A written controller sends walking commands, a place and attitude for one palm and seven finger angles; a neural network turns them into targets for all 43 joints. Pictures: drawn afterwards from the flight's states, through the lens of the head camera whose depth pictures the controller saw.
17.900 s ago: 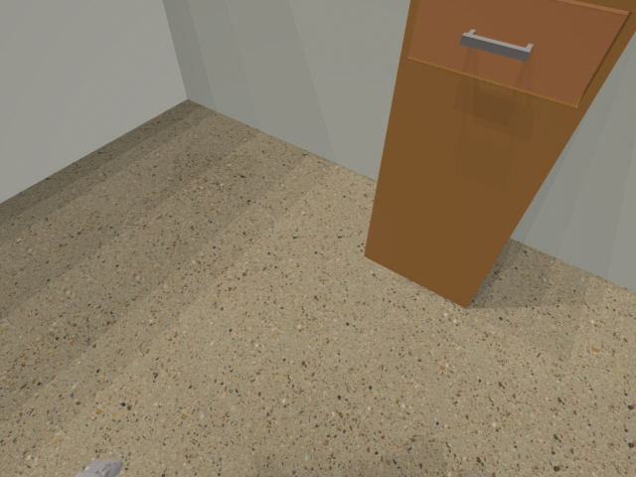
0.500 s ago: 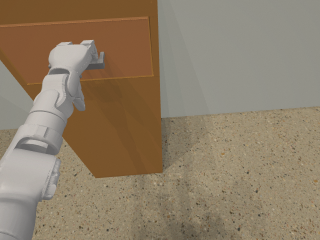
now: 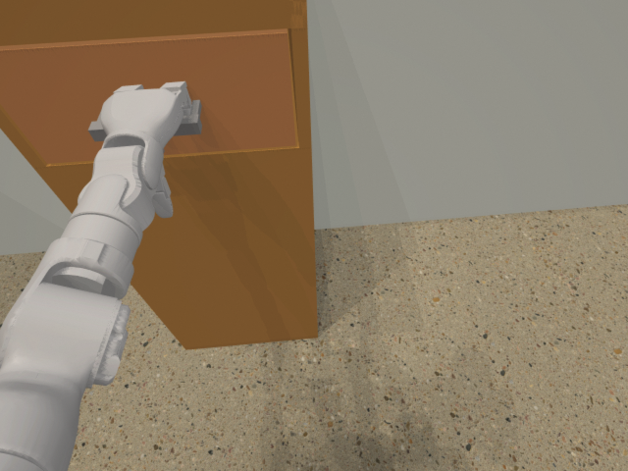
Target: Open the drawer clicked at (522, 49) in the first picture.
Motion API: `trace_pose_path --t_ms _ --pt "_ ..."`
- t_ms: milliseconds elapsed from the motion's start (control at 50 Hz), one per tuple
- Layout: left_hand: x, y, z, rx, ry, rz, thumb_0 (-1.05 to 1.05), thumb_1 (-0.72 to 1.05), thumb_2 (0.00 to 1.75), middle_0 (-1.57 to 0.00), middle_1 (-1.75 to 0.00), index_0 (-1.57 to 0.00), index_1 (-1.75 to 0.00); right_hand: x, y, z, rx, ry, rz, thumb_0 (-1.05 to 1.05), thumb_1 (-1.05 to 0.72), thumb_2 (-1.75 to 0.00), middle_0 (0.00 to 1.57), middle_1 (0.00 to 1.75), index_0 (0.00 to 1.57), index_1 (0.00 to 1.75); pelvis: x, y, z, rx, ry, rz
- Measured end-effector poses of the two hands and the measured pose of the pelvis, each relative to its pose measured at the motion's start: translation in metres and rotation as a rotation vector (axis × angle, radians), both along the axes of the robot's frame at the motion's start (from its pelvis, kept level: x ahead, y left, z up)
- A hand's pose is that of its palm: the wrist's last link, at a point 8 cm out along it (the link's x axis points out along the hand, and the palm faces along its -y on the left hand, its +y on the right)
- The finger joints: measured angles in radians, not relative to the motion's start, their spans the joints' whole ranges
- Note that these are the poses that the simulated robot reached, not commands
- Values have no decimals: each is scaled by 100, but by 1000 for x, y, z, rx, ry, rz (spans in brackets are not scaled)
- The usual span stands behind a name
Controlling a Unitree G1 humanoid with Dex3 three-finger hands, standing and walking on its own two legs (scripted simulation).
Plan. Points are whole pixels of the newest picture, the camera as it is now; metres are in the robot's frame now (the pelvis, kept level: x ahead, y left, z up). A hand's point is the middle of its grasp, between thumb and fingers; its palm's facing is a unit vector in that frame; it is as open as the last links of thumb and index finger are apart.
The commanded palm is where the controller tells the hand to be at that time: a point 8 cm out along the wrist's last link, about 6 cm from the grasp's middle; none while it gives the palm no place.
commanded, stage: lower the fingers behind the handle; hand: left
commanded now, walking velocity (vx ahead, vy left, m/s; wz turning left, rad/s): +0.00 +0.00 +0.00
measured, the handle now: (149, 118) +0.54 +0.21 +0.16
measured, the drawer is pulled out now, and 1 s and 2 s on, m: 0.00 0.00 0.00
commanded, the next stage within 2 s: close the thumb around the handle in 0.14 s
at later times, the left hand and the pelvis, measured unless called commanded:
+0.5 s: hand (160, 150) +0.50 +0.19 +0.14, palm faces +0.00 -0.02 -1.00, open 11.8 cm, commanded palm +0.48 +0.19 +0.19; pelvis +0.00 +0.00 +0.00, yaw -1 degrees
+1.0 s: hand (159, 155) +0.50 +0.19 +0.13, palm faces +0.00 -0.03 -1.00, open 5.2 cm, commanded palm +0.48 +0.20 +0.19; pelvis +0.00 +0.00 +0.00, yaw -1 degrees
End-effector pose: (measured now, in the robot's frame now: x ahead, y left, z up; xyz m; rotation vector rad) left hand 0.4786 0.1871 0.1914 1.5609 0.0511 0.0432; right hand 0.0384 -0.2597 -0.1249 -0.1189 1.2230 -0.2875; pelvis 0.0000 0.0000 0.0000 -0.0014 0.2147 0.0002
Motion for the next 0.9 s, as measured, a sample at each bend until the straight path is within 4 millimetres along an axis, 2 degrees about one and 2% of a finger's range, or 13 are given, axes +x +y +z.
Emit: trace_pose_path --t_ms 280,380,520,820,900 --pt "-1 1 -2 -10 -13 -14 0 -49 30 -34 -124 -34 -123 -8 -5 3 -19 3 -13 1 -91 -90 20 30 20 30 -2 1 0 -1 -1 -6" --pt "0 1 -1 -11 -12 -9 0 -42 33 -35 -125 -36 -125 -10 -5 3 -20 2 -20 1 -91 -90 20 30 20 30 -3 1 0 -2 1 -10" --pt "1 1 -1 -16 -9 -9 0 -15 45 -36 -126 -36 -126 -14 -3 3 -18 1 -30 1 -91 -90 20 30 20 30 -4 2 1 -2 0 -16" --pt "2 5 -4 -13 -12 -10 0 62 78 -40 -133 -38 -132 -14 -2 3 -19 10 -28 1 -91 -90 20 30 20 30 -2 4 0 -3 4 -15" --pt "1 5 -5 -16 -9 -10 0 74 83 -41 -134 -40 -134 -11 -1 4 -17 7 -24 1 -91 -90 20 30 20 30 0 4 1 -4 4 -15"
